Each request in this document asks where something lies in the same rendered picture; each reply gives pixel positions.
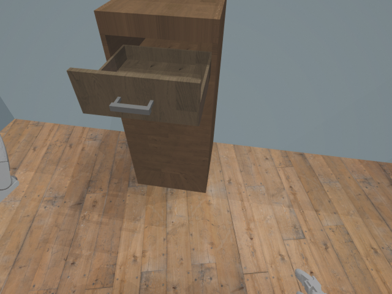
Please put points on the handle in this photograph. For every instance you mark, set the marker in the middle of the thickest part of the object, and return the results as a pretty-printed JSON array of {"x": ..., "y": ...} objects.
[{"x": 128, "y": 108}]

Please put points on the robot left hand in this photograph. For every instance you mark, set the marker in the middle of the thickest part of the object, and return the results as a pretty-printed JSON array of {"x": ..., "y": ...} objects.
[{"x": 7, "y": 182}]

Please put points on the drawer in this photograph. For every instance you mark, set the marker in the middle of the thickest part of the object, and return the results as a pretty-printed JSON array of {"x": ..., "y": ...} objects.
[{"x": 175, "y": 79}]

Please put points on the cabinet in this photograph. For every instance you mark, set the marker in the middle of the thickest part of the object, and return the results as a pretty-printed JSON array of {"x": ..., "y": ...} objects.
[{"x": 164, "y": 154}]

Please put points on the robot right hand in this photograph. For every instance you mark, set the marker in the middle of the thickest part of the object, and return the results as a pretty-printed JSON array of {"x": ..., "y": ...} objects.
[{"x": 311, "y": 284}]

